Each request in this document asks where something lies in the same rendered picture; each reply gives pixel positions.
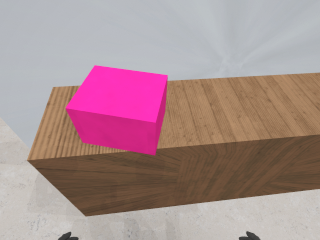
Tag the carton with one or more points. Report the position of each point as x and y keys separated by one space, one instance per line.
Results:
x=120 y=108

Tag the pedestal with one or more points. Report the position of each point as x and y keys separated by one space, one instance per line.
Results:
x=220 y=139

